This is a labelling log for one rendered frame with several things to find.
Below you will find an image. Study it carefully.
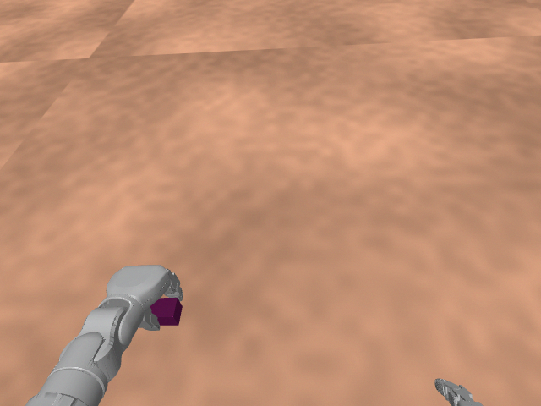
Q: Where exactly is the left robot arm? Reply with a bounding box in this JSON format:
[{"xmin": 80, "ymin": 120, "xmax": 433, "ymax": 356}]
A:
[{"xmin": 25, "ymin": 294, "xmax": 144, "ymax": 406}]

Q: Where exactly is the left robot hand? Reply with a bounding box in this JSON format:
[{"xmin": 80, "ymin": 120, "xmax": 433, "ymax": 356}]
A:
[{"xmin": 107, "ymin": 265, "xmax": 183, "ymax": 331}]

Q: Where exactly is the small box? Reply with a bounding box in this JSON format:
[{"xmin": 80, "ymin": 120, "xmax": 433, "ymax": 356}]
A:
[{"xmin": 150, "ymin": 298, "xmax": 183, "ymax": 326}]

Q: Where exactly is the right robot hand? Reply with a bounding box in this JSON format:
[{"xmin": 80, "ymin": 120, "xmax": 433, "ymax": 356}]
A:
[{"xmin": 434, "ymin": 378, "xmax": 483, "ymax": 406}]

